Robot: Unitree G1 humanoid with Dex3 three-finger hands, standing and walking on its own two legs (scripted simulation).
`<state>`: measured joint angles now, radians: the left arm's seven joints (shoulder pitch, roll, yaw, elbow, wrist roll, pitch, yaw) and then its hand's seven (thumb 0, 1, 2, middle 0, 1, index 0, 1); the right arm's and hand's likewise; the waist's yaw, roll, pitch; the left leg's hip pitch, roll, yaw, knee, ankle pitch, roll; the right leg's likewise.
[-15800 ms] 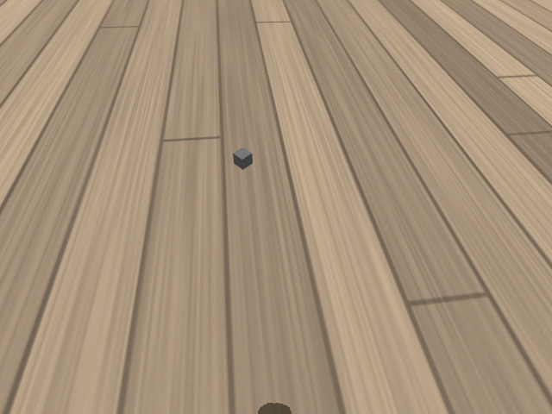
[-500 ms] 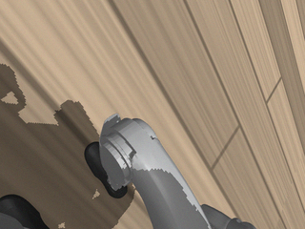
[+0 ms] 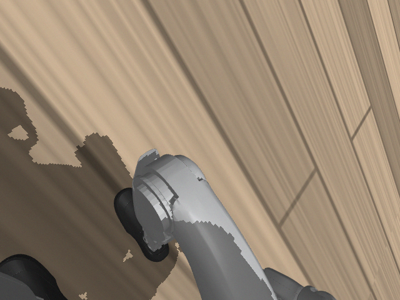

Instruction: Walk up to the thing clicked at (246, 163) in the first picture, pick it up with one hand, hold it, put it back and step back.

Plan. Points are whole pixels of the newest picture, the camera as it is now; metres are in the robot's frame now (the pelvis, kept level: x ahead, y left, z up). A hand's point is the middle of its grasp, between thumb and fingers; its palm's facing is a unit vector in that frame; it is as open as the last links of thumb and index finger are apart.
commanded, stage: close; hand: left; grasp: from above
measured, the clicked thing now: out of the picture +0.49 +0.32 -0.29
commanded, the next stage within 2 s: settle in 0.64 s
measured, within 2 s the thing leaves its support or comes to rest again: leaves its support in 1.18 s
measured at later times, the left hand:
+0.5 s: hand out of the picture +0.47 +0.32 -0.27, palm faces -0.14 -0.41 -0.90, open 10.7 cm
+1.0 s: hand out of the picture +0.47 +0.32 -0.27, palm faces -0.11 -0.43 -0.90, open 10.3 cm
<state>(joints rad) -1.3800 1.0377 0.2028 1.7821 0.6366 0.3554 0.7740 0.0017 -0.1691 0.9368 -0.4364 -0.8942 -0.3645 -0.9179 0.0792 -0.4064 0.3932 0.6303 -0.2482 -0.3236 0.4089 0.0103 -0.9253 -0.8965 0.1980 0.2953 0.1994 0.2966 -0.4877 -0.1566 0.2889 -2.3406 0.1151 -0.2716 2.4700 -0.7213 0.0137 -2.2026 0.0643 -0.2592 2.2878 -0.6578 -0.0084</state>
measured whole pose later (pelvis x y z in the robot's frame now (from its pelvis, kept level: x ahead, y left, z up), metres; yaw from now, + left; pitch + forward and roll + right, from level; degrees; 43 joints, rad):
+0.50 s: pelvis +0.00 +0.00 +0.00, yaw +0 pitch +31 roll -15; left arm -1.39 1.04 0.19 1.80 0.65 0.35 0.76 0.01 -0.09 0.78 -0.60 -0.80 -0.48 -0.82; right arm 0.08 -0.40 0.39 0.65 -0.25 -0.33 0.39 0.01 -0.93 -0.90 0.20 0.30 0.20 0.30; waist -0.49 -0.15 0.28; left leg -2.34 0.11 -0.27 2.46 -0.71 0.02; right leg -2.20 0.06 -0.26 2.28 -0.65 0.00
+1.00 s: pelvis +0.00 +0.00 +0.00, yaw +0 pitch +31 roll -15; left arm -1.41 1.04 0.21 1.78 0.64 0.37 0.77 0.03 -0.03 0.67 -0.70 -0.73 -0.56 -0.74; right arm 0.09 -0.40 0.38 0.64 -0.25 -0.33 0.41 0.01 -0.94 -0.90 0.20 0.30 0.20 0.30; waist -0.49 -0.15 0.28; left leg -2.34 0.11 -0.27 2.46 -0.71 0.02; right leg -2.20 0.06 -0.25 2.27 -0.65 0.00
